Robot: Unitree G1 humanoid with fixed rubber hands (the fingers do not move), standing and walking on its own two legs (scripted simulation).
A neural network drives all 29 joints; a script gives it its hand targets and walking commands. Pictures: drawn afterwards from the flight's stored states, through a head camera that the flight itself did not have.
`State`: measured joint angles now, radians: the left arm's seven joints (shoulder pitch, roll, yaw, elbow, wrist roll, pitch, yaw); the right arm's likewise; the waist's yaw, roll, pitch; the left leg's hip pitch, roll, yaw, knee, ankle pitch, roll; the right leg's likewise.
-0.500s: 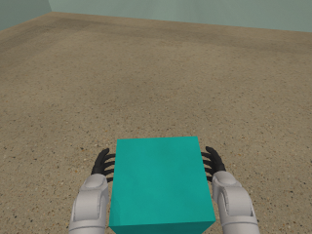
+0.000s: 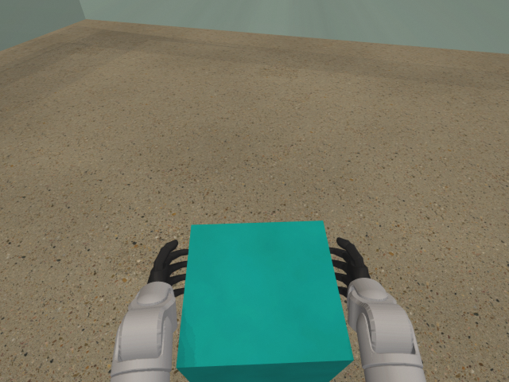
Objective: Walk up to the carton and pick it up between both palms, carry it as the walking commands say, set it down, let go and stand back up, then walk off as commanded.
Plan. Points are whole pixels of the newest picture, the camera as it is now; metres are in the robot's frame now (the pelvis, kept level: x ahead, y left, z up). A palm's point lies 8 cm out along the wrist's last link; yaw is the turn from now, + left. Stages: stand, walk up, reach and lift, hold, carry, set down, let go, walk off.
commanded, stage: carry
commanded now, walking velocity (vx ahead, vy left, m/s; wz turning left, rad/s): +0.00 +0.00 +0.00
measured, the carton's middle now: (259, 313) +0.27 +0.00 -0.03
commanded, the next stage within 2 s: none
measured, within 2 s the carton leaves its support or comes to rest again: neither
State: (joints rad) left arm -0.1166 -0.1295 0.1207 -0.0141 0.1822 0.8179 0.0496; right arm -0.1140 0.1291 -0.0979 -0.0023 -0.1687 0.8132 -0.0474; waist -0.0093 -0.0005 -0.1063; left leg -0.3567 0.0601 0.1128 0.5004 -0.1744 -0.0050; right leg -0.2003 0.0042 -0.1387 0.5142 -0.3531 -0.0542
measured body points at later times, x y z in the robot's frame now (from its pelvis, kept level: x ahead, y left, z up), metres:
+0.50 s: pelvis -0.01 +0.01 -0.01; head -0.01 +0.01 +0.44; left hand +0.26 +0.17 +0.08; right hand +0.26 -0.14 +0.08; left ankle +0.05 +0.13 -0.73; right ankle -0.05 -0.07 -0.73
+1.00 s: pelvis -0.10 +0.07 +0.00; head -0.13 +0.05 +0.45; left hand +0.13 +0.23 +0.09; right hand +0.14 -0.08 +0.08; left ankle -0.04 +0.17 -0.71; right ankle -0.11 -0.03 -0.73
